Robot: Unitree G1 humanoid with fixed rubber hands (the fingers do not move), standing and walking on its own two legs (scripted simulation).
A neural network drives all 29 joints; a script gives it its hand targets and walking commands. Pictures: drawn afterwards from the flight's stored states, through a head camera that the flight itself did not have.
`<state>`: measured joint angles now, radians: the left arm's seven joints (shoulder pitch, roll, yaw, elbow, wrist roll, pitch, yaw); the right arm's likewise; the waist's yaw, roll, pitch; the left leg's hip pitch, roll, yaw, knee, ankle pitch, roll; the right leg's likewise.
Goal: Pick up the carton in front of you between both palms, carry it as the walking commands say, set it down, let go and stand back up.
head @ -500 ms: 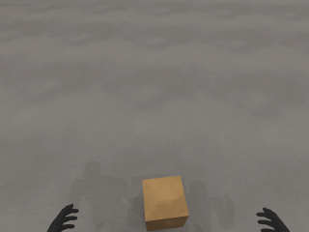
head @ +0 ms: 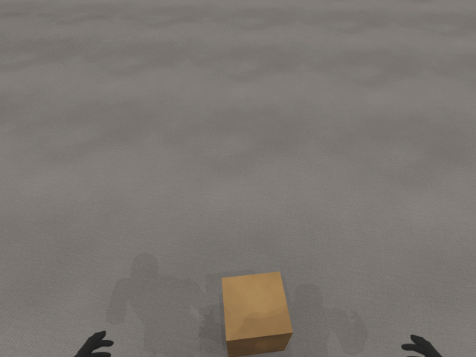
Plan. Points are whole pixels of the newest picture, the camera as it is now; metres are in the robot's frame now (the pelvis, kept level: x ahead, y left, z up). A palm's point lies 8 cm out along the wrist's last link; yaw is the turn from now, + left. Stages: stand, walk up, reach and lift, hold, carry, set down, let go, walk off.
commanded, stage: stand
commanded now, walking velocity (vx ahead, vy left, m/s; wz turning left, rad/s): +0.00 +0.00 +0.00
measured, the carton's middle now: (253, 315) +0.38 -0.02 -0.65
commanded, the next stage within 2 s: none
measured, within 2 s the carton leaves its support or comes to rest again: neither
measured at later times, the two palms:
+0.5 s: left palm out of the picture +0.08 +0.30 -0.10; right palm out of the picture +0.08 -0.31 -0.10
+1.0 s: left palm out of the picture +0.07 +0.31 -0.10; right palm out of the picture +0.08 -0.31 -0.10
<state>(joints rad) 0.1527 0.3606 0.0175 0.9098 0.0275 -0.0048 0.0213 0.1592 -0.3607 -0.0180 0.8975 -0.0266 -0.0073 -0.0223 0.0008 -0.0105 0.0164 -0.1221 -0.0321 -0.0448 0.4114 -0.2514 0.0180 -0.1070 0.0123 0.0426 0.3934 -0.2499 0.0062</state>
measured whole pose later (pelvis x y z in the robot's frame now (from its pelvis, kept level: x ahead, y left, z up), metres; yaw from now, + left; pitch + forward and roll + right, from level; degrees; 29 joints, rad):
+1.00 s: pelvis -0.02 +0.00 +0.00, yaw +0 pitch -3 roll +0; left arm 0.13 0.39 0.00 1.03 0.02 -0.01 0.01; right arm 0.12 -0.39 0.00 1.03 -0.01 -0.01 -0.01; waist 0.00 -0.01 0.03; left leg -0.11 -0.03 -0.05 0.35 -0.19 0.01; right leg -0.09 0.01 0.05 0.33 -0.19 0.01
